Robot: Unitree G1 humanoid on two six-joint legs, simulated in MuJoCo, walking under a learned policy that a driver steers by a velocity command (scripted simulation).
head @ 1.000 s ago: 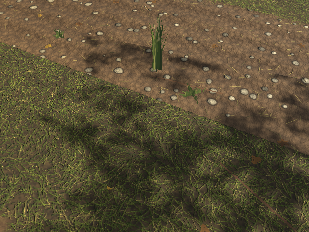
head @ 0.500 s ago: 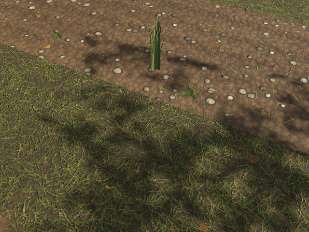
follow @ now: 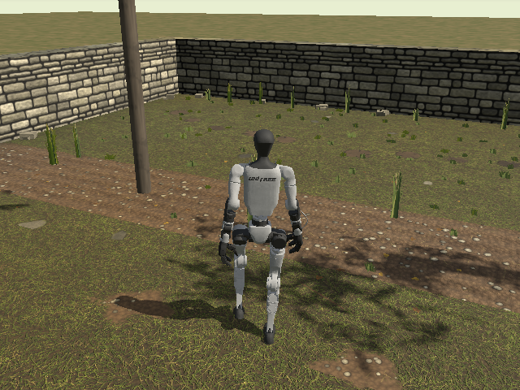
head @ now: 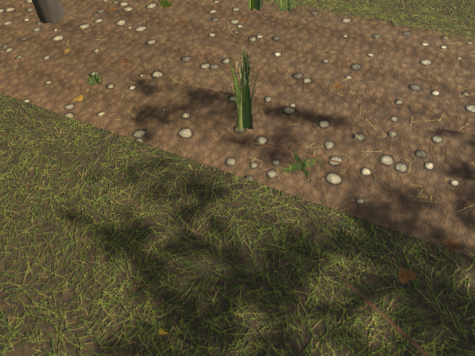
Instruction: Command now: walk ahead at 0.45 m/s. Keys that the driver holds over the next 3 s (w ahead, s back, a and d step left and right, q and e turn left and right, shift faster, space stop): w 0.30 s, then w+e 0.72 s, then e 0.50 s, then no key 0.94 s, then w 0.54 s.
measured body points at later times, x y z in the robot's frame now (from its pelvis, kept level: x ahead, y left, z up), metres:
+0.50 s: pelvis +0.27 +0.03 +0.00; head +0.29 +0.03 +0.45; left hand +0.33 +0.27 -0.15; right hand +0.25 -0.23 -0.15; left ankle +0.26 +0.07 -0.74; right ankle +0.29 -0.13 -0.68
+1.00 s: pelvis +0.56 -0.07 -0.16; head +0.61 -0.09 +0.29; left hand +0.81 +0.08 -0.28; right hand +0.37 -0.25 -0.29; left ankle +0.35 +0.08 -0.63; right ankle +0.63 -0.14 -0.88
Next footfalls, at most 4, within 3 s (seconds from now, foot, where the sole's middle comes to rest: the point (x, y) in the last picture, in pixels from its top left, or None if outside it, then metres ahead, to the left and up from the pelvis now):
0.26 left None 0.30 0.07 -0.78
0.94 right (317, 331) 0.67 -0.16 -0.92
1.34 left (282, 267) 0.90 -0.06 -0.92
1.72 right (324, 323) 0.69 -0.18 -0.92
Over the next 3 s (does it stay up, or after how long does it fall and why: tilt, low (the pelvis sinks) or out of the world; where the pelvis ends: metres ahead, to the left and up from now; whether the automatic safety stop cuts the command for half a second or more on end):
stays up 0.83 -0.14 -0.14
